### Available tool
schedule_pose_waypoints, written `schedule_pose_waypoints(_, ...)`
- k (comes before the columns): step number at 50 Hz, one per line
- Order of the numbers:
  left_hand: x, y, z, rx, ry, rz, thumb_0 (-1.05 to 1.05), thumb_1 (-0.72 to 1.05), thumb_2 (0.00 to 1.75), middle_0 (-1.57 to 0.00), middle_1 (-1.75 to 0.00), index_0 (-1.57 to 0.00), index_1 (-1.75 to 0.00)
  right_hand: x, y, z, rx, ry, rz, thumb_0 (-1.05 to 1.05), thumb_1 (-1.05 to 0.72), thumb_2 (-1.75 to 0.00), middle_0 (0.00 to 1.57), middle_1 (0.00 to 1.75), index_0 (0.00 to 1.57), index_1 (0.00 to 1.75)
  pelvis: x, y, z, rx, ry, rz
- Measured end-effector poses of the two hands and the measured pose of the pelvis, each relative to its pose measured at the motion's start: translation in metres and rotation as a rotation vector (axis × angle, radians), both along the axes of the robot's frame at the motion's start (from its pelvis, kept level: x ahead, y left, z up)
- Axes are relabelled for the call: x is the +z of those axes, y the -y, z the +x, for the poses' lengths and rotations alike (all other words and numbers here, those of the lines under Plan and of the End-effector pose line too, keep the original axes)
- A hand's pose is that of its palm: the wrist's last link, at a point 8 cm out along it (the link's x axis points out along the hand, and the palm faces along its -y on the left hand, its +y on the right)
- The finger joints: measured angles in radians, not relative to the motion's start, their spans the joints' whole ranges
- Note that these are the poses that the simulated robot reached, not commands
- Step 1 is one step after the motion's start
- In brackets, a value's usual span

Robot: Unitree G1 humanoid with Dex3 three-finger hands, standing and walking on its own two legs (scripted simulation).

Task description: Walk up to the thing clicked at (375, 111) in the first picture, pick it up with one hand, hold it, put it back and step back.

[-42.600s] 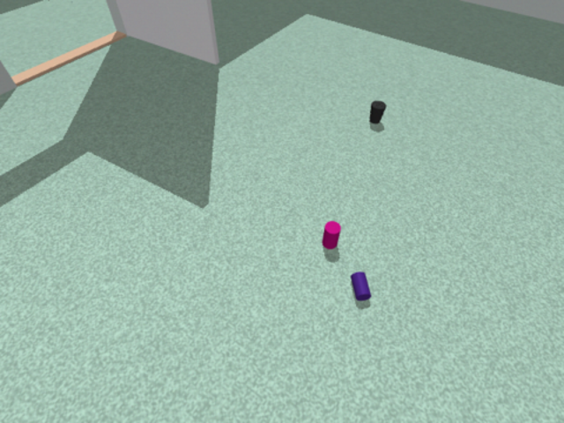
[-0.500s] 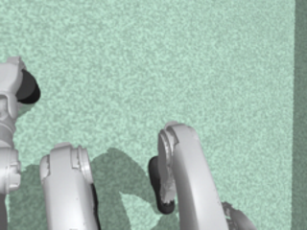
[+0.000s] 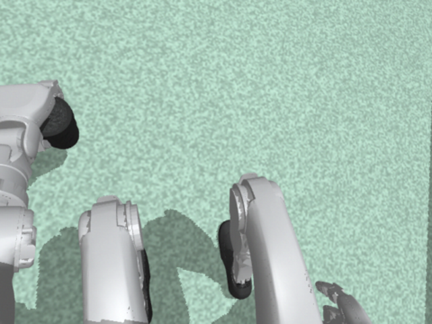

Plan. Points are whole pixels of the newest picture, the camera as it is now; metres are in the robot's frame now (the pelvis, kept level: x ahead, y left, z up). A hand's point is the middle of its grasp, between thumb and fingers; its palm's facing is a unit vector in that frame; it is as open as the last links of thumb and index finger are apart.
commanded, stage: lift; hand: left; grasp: from above
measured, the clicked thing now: (56, 126) +0.48 +0.26 -0.20
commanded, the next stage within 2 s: hold in 1.60 s
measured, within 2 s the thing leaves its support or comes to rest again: neither
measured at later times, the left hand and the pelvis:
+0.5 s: hand out of the picture +0.43 +0.28 -0.04, palm faces -0.46 -0.06 -0.89, open 10.9 cm; pelvis +0.00 +0.01 +0.08, yaw +2 degrees
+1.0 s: hand out of the picture +0.37 +0.26 +0.17, palm faces -0.44 -0.10 -0.89, open 10.9 cm; pelvis +0.02 +0.00 +0.25, yaw +4 degrees
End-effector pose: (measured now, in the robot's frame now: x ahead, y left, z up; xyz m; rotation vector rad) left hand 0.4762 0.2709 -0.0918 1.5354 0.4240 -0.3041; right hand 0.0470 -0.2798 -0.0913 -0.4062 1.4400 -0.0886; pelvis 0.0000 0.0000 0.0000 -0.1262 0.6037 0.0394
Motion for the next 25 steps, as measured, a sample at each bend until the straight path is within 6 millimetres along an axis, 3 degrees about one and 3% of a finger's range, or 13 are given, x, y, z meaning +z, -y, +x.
schedule_pose_waypoints(13,0.052,-0.009,-0.007,0.046,-0.031,0.011,0.03,-0.07,0.78,-0.77,-0.93,-0.44,-0.8,0.021,-0.016,0.0,-0.077,0.037,0.03,0.01,-0.93,-0.91,0.2,0.3,0.2,0.3,0.031,-0.006,0.002,0.007,-0.018,0.003)
schedule_pose_waypoints(25,0.113,-0.009,-0.042,0.015,-0.012,-0.037,0.02,-0.07,0.79,-0.75,-0.97,-0.43,-0.83,0.062,-0.017,0.037,-0.055,0.13,0.035,0.01,-0.93,-0.91,0.2,0.3,0.2,0.3,0.078,-0.007,0.002,0.018,-0.001,0.017)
